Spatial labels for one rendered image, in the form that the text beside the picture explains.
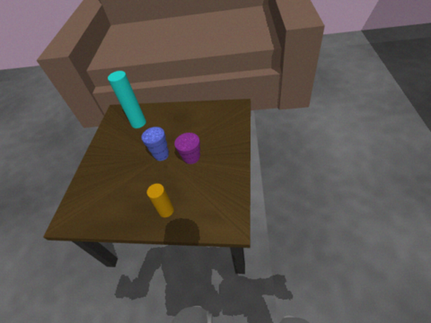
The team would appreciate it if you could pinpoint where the coffee table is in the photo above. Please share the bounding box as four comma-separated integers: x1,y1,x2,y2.
43,99,251,274

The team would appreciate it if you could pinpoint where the sofa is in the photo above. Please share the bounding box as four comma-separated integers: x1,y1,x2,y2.
36,0,325,128

